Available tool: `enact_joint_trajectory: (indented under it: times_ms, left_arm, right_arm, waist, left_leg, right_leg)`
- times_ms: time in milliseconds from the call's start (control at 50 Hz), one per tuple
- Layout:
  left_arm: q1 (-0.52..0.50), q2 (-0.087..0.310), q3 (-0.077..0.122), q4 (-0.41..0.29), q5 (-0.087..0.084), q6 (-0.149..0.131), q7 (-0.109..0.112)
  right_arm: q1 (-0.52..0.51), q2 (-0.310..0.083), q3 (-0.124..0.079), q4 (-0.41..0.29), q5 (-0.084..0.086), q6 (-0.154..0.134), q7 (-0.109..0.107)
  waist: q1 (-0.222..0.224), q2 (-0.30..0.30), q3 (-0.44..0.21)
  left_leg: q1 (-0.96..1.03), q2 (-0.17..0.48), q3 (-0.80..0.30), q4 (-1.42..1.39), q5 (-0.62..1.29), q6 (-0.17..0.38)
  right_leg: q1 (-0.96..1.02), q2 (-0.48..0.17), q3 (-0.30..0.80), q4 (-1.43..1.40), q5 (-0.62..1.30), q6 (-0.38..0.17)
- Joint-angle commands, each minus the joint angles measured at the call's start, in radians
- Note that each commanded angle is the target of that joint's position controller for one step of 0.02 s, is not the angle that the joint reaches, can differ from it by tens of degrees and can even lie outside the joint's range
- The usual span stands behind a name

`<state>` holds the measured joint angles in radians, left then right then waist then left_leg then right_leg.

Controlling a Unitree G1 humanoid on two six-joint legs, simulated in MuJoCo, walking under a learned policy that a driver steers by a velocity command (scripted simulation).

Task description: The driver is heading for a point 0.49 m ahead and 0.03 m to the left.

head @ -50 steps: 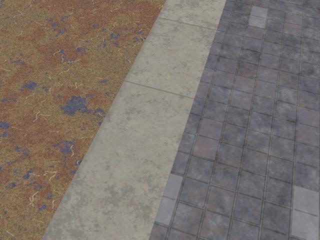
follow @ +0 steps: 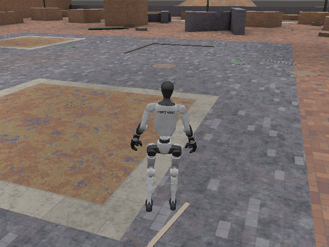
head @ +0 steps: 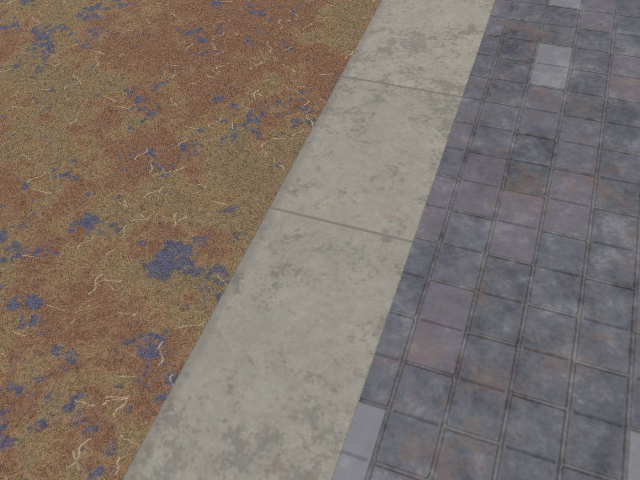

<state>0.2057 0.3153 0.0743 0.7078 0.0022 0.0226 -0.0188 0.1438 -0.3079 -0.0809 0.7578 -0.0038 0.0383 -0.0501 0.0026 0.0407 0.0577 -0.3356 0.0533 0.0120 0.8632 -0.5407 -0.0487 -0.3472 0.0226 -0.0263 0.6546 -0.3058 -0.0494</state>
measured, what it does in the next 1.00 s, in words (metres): walks ahead: left foot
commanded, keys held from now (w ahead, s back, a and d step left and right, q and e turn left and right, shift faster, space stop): e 0.12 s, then w+e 0.06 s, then w+q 0.58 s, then w+e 0.12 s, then no key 0.12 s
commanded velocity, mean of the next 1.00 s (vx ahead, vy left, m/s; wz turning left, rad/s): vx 0.31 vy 0.00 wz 0.04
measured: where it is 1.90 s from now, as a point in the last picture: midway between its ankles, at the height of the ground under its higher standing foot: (304, 444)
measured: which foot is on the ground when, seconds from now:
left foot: up 0.00-0.58, down 0.60-1.00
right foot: down 0.00-0.62, up 0.64-1.00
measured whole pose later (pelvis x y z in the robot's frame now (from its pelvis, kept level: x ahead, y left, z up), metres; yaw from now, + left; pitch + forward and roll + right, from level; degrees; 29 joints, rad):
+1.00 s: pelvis +0.33 +0.08 +0.01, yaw +5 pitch +2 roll +0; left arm 0.05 0.28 0.03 0.68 0.00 -0.11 -0.05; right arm 0.38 -0.29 -0.03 0.78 0.01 -0.06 -0.02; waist -0.07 -0.05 0.04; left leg 0.06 -0.09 -0.08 0.25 -0.34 0.09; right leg -0.62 -0.02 0.00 0.49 0.16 -0.01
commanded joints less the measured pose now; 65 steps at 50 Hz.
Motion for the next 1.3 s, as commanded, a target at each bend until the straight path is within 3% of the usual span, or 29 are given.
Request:
enact_joint_trajectory:
  times_ms: [20, 60, 120, 180, 220, 320, 480, 540, 580, 600, 620, 640, 660, 680, 700, 720, 780, 860, 920, 980, 1040, 1060, 1080, 1100, 1120, 1140, 1180, 1240, 1300]
  left_arm:
    - [0.069, 0.199, 0.041, -0.078, 0.023, -0.048, 0.001]
    - [-0.017, 0.166, 0.032, -0.088, -0.012, -0.044, 0.019]
    - [-0.010, 0.147, 0.023, -0.102, -0.012, -0.031, 0.038]
    - [0.032, 0.140, 0.024, -0.099, -0.024, -0.028, 0.049]
    - [0.032, 0.130, 0.017, -0.092, -0.013, -0.033, 0.053]
    - [0.074, 0.153, 0.016, -0.046, 0.002, -0.057, 0.040]
    - [0.088, 0.170, 0.023, 0.004, -0.011, -0.079, 0.018]
    - [0.076, 0.171, 0.028, 0.013, -0.019, -0.075, 0.010]
    - [0.054, 0.160, 0.024, 0.009, -0.020, -0.073, 0.010]
    - [0.045, 0.125, 0.011, 0.003, -0.010, -0.077, 0.014]
    - [0.029, 0.063, -0.014, -0.060, 0.015, -0.092, 0.017]
    - [0.016, 0.059, -0.018, -0.081, 0.010, -0.119, 0.016]
    - [-0.006, 0.131, -0.003, -0.081, -0.023, -0.141, 0.004]
    - [-0.027, 0.140, -0.001, -0.079, -0.033, -0.152, -0.003]
    - [-0.037, 0.131, -0.002, -0.075, -0.014, -0.157, -0.004]
    - [-0.045, 0.132, 0.004, -0.075, 0.007, -0.157, -0.003]
    - [-0.023, 0.098, 0.001, -0.068, 0.014, -0.140, -0.008]
    - [-0.131, 0.040, -0.023, -0.084, -0.001, -0.130, -0.012]
    - [-0.245, 0.020, -0.033, -0.116, -0.004, -0.140, -0.026]
    - [-0.262, 0.038, -0.025, -0.123, 0.003, -0.153, -0.043]
    - [-0.088, 0.095, 0.000, -0.070, 0.015, -0.155, -0.037]
    - [0.019, 0.115, 0.008, -0.045, 0.019, -0.158, -0.030]
    - [0.129, 0.183, 0.016, -0.033, 0.044, -0.155, -0.019]
    - [0.148, 0.158, 0.004, -0.013, 0.046, -0.139, -0.020]
    - [0.174, 0.091, -0.003, -0.018, 0.011, -0.123, -0.020]
    - [0.065, 0.083, -0.008, -0.031, -0.007, -0.112, -0.014]
    - [-0.074, 0.032, -0.031, -0.039, -0.001, -0.096, -0.005]
    - [-0.156, 0.048, -0.024, -0.020, 0.024, -0.084, -0.010]
    - [-0.143, 0.067, -0.015, 0.006, 0.018, -0.076, -0.004]
  right_arm:
    - [-0.051, -0.098, -0.020, -0.103, 0.007, -0.020, -0.002]
    - [-0.043, -0.120, -0.034, -0.073, -0.001, -0.017, -0.013]
    - [-0.013, -0.091, -0.031, -0.062, 0.006, -0.022, -0.004]
    - [-0.049, -0.085, -0.028, -0.075, 0.008, -0.036, 0.006]
    - [-0.057, -0.089, -0.025, -0.069, 0.013, -0.052, 0.018]
    - [-0.097, -0.078, -0.008, -0.067, 0.019, -0.097, 0.044]
    - [-0.100, -0.075, 0.013, -0.086, 0.035, -0.124, 0.073]
    - [-0.069, -0.075, 0.019, -0.088, 0.036, -0.125, 0.085]
    - [0.048, -0.098, 0.005, -0.055, 0.033, -0.120, 0.082]
    - [0.178, -0.148, -0.019, -0.025, 0.039, -0.117, 0.073]
    - [0.314, -0.277, -0.052, -0.016, 0.036, -0.114, 0.063]
    - [0.347, -0.269, -0.045, -0.017, 0.035, -0.118, 0.071]
    - [0.302, -0.202, -0.025, -0.032, 0.028, -0.123, 0.073]
    - [0.262, -0.166, -0.015, -0.051, 0.018, -0.124, 0.074]
    - [0.225, -0.148, -0.008, -0.065, 0.015, -0.121, 0.074]
    - [0.195, -0.133, -0.001, -0.078, 0.013, -0.118, 0.072]
    - [0.163, -0.138, 0.002, -0.093, 0.012, -0.112, 0.057]
    - [0.193, -0.140, 0.007, -0.066, 0.011, -0.116, 0.039]
    - [0.266, -0.138, 0.011, -0.021, 0.013, -0.114, 0.030]
    - [0.287, -0.144, 0.009, 0.006, 0.010, -0.098, 0.024]
    - [0.237, -0.160, 0.003, -0.006, 0.005, -0.085, 0.019]
    - [0.207, -0.155, 0.008, -0.016, 0.004, -0.079, 0.022]
    - [0.242, -0.100, 0.028, -0.044, -0.022, -0.084, 0.028]
    - [0.438, -0.006, 0.055, -0.001, -0.006, -0.087, 0.039]
    - [0.418, -0.140, 0.027, 0.033, 0.014, -0.083, 0.046]
    - [0.296, -0.168, 0.015, -0.009, 0.033, -0.075, 0.046]
    - [0.181, -0.136, 0.018, -0.038, 0.013, -0.048, 0.030]
    - [0.270, -0.039, 0.039, -0.012, 0.002, -0.014, 0.015]
    - [0.269, -0.043, 0.039, 0.000, -0.004, -0.014, 0.011]
  waist:
    - [0.035, -0.172, -0.156]
    - [0.006, -0.107, -0.111]
    - [-0.007, -0.136, -0.145]
    - [0.018, -0.152, -0.131]
    - [0.029, -0.195, -0.101]
    - [0.082, -0.180, -0.051]
    - [0.090, -0.135, 0.007]
    - [0.057, -0.118, 0.000]
    - [-0.013, -0.102, -0.051]
    - [-0.073, -0.059, -0.123]
    - [-0.104, 0.171, -0.213]
    - [-0.109, 0.261, -0.235]
    - [-0.105, 0.155, -0.146]
    - [-0.090, 0.097, -0.095]
    - [-0.070, 0.025, -0.056]
    - [-0.049, 0.012, -0.039]
    - [-0.011, 0.041, -0.046]
    - [-0.052, 0.042, -0.021]
    - [-0.097, 0.028, 0.022]
    - [-0.084, 0.040, 0.002]
    - [0.016, 0.071, -0.105]
    - [0.085, 0.047, -0.178]
    - [0.094, -0.079, -0.344]
    - [0.025, -0.322, -0.518]
    - [0.083, -0.170, -0.578]
    - [0.070, -0.133, -0.407]
    - [0.016, -0.045, -0.185]
    - [-0.061, -0.153, -0.123]
    - [-0.048, -0.149, -0.200]
  left_leg:
    - [-0.310, -0.051, -0.115, 0.400, -0.093, 0.002]
    - [-0.317, -0.016, -0.121, 0.319, 0.071, 0.002]
    - [-0.247, -0.050, -0.107, 0.298, 0.176, -0.023]
    - [-0.284, -0.048, -0.105, 0.113, 0.249, -0.034]
    - [-0.294, -0.031, -0.089, 0.005, 0.290, -0.038]
    - [-0.243, 0.004, -0.052, -0.161, 0.326, -0.013]
    - [-0.230, 0.013, -0.024, -0.260, 0.303, 0.070]
    - [-0.128, -0.005, 0.010, -0.316, 0.334, 0.105]
    - [0.083, -0.058, 0.053, -0.355, 0.357, 0.131]
    - [0.264, -0.044, -0.004, -0.370, 0.345, 0.164]
    - [0.495, 0.190, -0.408, -0.473, 0.239, 0.289]
    - [0.619, 0.293, -0.768, -0.619, 0.069, 0.397]
    - [0.583, 0.292, -0.712, -0.638, 0.011, 0.377]
    - [0.518, 0.250, -0.606, -0.630, 0.070, 0.348]
    - [0.447, 0.211, -0.525, -0.637, 0.166, 0.329]
    - [0.386, 0.182, -0.466, -0.648, 0.277, 0.315]
    - [0.299, 0.127, -0.336, -0.672, 0.551, 0.307]
    - [0.211, 0.058, -0.154, -0.689, 0.713, 0.242]
    - [0.195, 0.064, -0.136, -0.691, 0.749, 0.211]
    - [0.284, 0.088, -0.148, -0.609, 0.856, 0.186]
    - [0.382, 0.090, -0.171, -0.403, 1.159, 0.164]
    - [0.357, 0.048, -0.140, -0.233, 1.173, 0.133]
    - [0.126, -0.012, -0.145, 0.053, 0.859, 0.093]
    - [-0.161, -0.161, -0.144, 0.444, -0.114, -0.003]
    - [-0.171, -0.142, -0.247, 0.504, -0.146, 0.002]
    - [-0.232, -0.084, -0.212, 0.487, -0.098, -0.001]
    - [-0.207, -0.013, -0.139, 0.337, -0.003, -0.012]
    - [0.036, -0.003, -0.067, 0.040, 0.029, -0.034]
    - [0.155, 0.001, -0.050, -0.146, 0.255, -0.019]
  right_leg:
    - [0.285, -0.362, 0.522, -0.311, 0.577, -0.280]
    - [0.249, -0.269, 0.411, -0.310, 0.441, -0.179]
    - [0.238, -0.211, 0.356, -0.320, 0.486, -0.167]
    - [0.271, -0.182, 0.413, -0.401, -0.003, -0.172]
    - [0.286, -0.201, 0.432, -0.449, -0.131, -0.170]
    - [0.276, -0.237, 0.404, -0.488, -0.133, -0.175]
    - [0.303, -0.281, 0.317, -0.511, -0.093, -0.176]
    - [0.279, -0.274, 0.235, -0.470, 0.002, -0.155]
    - [0.193, -0.227, 0.149, -0.332, 0.191, -0.110]
    - [0.118, -0.170, 0.070, -0.136, 0.322, -0.064]
    - [-0.141, -0.044, -0.054, 0.262, 0.172, 0.034]
    - [-0.417, 0.053, 0.050, 0.466, -0.229, 0.064]
    - [-0.522, -0.020, 0.116, 0.547, -0.193, 0.044]
    - [-0.522, -0.059, 0.111, 0.535, -0.110, 0.027]
    - [-0.501, -0.086, 0.104, 0.475, -0.041, 0.028]
    - [-0.456, -0.105, 0.105, 0.405, 0.013, 0.036]
    - [-0.373, -0.093, 0.066, 0.298, 0.118, 0.082]
    - [-0.277, -0.076, 0.014, 0.038, 0.373, 0.097]
    - [-0.208, -0.045, -0.003, -0.107, 0.510, 0.071]
    - [-0.175, -0.013, 0.008, -0.186, 0.501, 0.028]
    - [-0.020, 0.031, 0.001, -0.188, 0.394, -0.023]
    - [0.136, 0.002, 0.004, -0.249, 0.548, -0.055]
    - [0.496, -0.192, 0.182, -0.113, 0.968, -0.146]
    - [0.786, -0.482, 0.541, -0.090, 1.198, -0.370]
    - [0.756, -0.429, 0.566, -0.135, 1.027, -0.347]
    - [0.612, -0.387, 0.444, -0.185, 0.865, -0.299]
    - [0.282, -0.298, 0.326, -0.289, 0.659, -0.234]
    - [-0.010, -0.209, 0.187, -0.376, 0.573, -0.202]
    - [0.001, -0.214, 0.164, -0.371, 0.452, -0.193]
